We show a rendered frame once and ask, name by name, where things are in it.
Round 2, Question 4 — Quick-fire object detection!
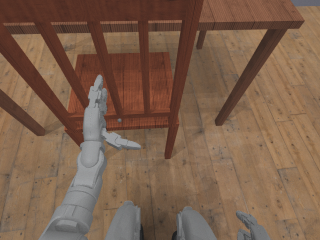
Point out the table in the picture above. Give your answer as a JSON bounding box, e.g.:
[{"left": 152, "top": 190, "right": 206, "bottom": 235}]
[{"left": 0, "top": 0, "right": 305, "bottom": 136}]

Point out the robot left forearm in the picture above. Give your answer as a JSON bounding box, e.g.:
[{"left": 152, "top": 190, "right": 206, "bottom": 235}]
[{"left": 38, "top": 140, "right": 107, "bottom": 240}]

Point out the robot left upper arm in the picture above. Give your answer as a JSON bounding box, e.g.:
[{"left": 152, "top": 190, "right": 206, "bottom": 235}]
[{"left": 40, "top": 230, "right": 88, "bottom": 240}]

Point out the chair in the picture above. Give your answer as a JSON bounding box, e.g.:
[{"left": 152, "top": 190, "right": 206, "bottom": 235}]
[{"left": 0, "top": 0, "right": 204, "bottom": 160}]

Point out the left robot hand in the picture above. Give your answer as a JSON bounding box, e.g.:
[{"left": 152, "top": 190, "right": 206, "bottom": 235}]
[{"left": 83, "top": 74, "right": 141, "bottom": 151}]

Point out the right robot hand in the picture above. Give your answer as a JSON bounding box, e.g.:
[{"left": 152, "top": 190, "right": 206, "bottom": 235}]
[{"left": 236, "top": 210, "right": 271, "bottom": 240}]

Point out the right robot thigh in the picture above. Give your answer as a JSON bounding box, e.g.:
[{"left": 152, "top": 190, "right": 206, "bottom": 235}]
[{"left": 176, "top": 210, "right": 217, "bottom": 240}]

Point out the robot right shin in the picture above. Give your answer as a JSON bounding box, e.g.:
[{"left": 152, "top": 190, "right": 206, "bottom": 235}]
[{"left": 176, "top": 206, "right": 193, "bottom": 240}]

